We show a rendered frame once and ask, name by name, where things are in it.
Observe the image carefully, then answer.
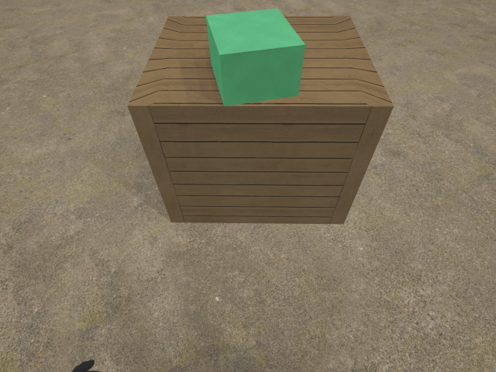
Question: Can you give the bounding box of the pedestal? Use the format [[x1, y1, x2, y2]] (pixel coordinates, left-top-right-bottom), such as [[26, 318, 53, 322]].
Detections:
[[127, 15, 394, 224]]

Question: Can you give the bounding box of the carton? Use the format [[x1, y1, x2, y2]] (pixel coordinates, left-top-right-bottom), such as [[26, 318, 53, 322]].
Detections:
[[206, 9, 305, 106]]

